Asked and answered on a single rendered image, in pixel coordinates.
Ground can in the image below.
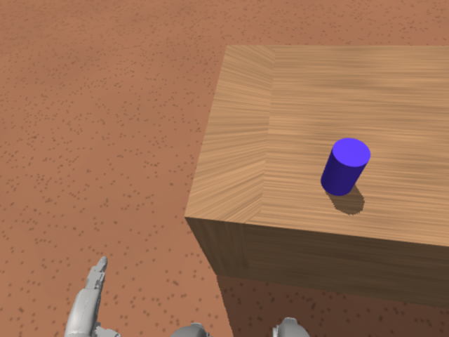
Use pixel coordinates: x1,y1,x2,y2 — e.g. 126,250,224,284
321,138,370,196

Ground left robot hand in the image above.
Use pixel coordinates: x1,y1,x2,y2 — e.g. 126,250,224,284
64,256,121,337

